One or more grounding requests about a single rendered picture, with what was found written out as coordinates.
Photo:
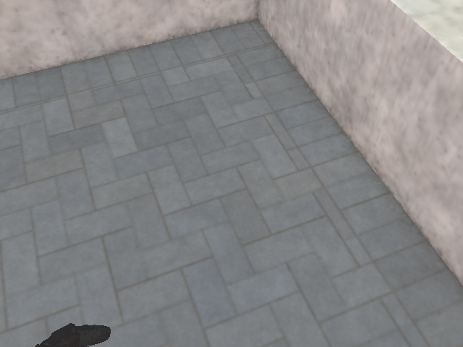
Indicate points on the left robot hand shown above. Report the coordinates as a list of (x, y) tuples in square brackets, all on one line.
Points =
[(77, 336)]

